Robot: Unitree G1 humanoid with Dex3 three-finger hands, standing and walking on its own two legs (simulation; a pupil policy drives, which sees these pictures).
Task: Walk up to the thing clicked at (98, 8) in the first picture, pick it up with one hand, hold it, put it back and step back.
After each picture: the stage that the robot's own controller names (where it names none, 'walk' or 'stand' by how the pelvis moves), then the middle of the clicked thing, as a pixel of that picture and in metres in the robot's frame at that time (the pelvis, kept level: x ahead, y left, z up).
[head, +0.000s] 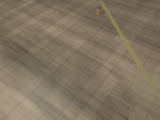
stand; (98, 10) +2.11 -0.24 -0.72
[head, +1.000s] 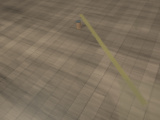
walk; (78, 24) +1.96 +0.16 -0.70
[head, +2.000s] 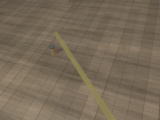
walk; (53, 50) +1.30 +0.46 -0.72
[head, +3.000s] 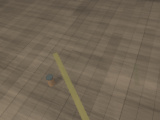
walk; (50, 80) +0.86 +0.40 -0.72
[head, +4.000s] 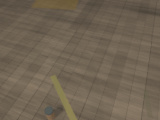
walk; (50, 113) +0.55 +0.30 -0.71
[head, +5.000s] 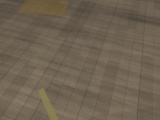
stand; out of the picture +0.40 +0.32 -0.71
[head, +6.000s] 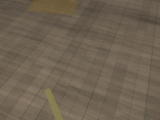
stand; out of the picture +0.39 +0.29 -0.72
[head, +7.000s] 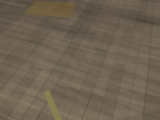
stand; out of the picture +0.40 +0.31 -0.73
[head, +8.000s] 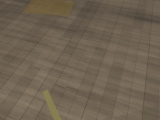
stand; out of the picture +0.38 +0.32 -0.73
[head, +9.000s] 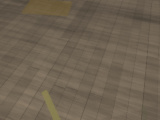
go down; out of the picture +0.38 +0.31 -0.73
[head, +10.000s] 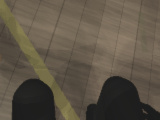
go down; out of the picture +0.45 +0.35 -0.31
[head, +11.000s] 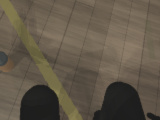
approach; (3, 62) +0.45 +0.34 -0.33
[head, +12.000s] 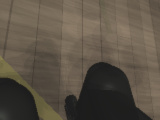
close in; out of the picture +0.43 +0.38 -0.23
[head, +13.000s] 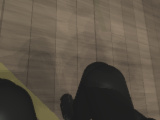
close; out of the picture +0.44 +0.37 -0.23
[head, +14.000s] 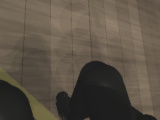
close; out of the picture +0.44 +0.37 -0.23
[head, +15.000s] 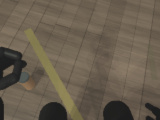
close; (26, 81) +0.46 +0.32 -0.46
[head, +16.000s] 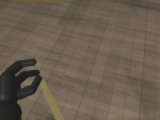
close; out of the picture +0.40 +0.30 -0.67
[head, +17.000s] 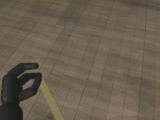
close; out of the picture +0.40 +0.31 -0.68
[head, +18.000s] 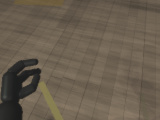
stand; out of the picture +0.40 +0.31 -0.68
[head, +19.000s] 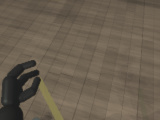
stand; out of the picture +0.40 +0.31 -0.66
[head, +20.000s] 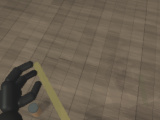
stand; (35, 110) +0.42 +0.31 -0.62
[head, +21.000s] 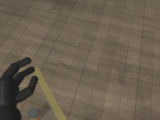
stand; (34, 115) +0.41 +0.31 -0.64
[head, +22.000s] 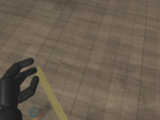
stand; (35, 114) +0.41 +0.31 -0.63
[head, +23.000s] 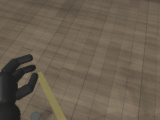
stand; (36, 118) +0.42 +0.31 -0.63
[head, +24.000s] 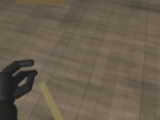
stand; out of the picture +0.39 +0.31 -0.68
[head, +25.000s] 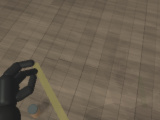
stand; (34, 111) +0.41 +0.31 -0.63
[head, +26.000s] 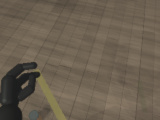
stand; (35, 117) +0.40 +0.31 -0.65
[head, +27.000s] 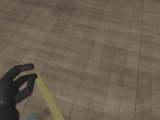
stand; out of the picture +0.40 +0.31 -0.65
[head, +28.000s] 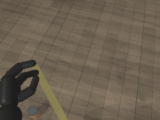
stand; (34, 112) +0.41 +0.31 -0.63
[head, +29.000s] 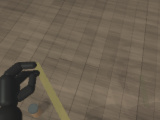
close; (35, 110) +0.42 +0.31 -0.61
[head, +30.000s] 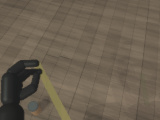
close; (34, 108) +0.42 +0.31 -0.61
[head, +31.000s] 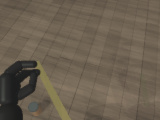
close; (35, 109) +0.42 +0.31 -0.61
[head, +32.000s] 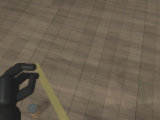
close; (34, 110) +0.42 +0.31 -0.62
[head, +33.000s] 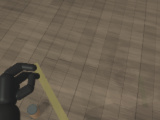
close; (33, 111) +0.41 +0.31 -0.62
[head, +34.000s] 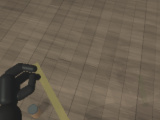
close; (34, 111) +0.41 +0.31 -0.62
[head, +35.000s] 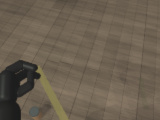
close; (36, 113) +0.41 +0.31 -0.64
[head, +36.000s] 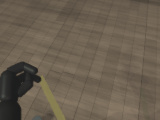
close; out of the picture +0.40 +0.31 -0.67
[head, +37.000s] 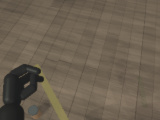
close; (35, 112) +0.41 +0.31 -0.63
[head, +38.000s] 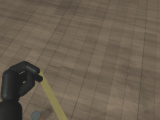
close; (37, 117) +0.41 +0.31 -0.65
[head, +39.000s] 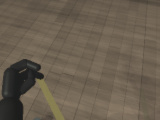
close; out of the picture +0.39 +0.31 -0.67
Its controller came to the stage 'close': yes
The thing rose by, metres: 0.01
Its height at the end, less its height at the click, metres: +0.00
